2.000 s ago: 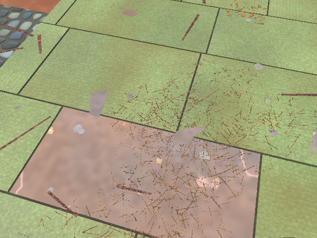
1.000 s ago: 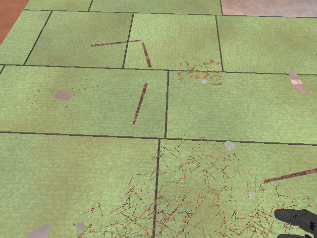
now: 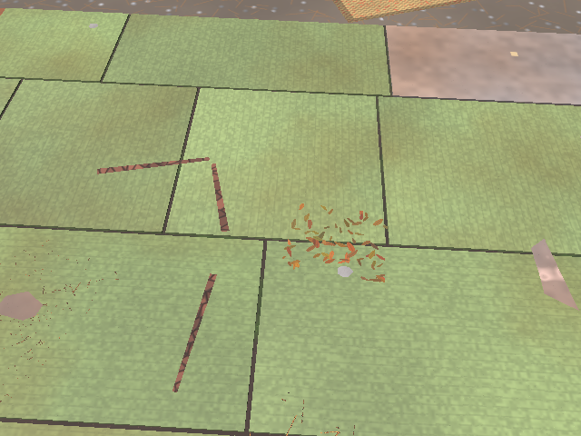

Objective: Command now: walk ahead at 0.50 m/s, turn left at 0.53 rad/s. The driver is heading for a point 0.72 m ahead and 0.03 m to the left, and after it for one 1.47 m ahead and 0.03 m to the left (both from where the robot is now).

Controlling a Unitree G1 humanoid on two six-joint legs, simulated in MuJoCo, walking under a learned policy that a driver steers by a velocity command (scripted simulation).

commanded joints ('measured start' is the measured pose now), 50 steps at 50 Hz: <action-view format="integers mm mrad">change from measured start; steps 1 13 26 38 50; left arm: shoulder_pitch -54 -235 -170 -48 36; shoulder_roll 184 73 146 159 142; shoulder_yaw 35 -11 9 6 10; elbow -75 -191 -171 -154 -119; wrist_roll -2 36 10 5 -4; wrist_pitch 1 -48 -71 -34 15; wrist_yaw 13 -9 -61 -22 6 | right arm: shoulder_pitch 340 190 253 84 10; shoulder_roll -242 -189 -196 -108 -158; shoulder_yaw -106 -66 -55 -17 -44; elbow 15 -55 17 -105 -119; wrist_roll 6 -5 -16 -42 -17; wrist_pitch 3 -43 -21 -73 -114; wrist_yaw -23 -67 -79 -69 -48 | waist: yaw -229 -64 -20 -46 -70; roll -28 18 69 -82 -141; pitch -188 -43 -122 -40 -90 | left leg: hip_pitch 545 331 601 -79 298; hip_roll -78 74 116 17 -58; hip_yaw -30 -332 -199 -121 -127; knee -67 -411 -74 244 -235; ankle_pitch -1 218 682 -72 94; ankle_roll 101 186 56 -143 -69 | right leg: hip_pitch -257 -721 -442 -303 -230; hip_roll -172 -36 75 -93 -54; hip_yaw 34 341 244 615 696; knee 553 513 137 -138 133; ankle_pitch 917 317 394 503 528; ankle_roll -81 14 -165 -325 -201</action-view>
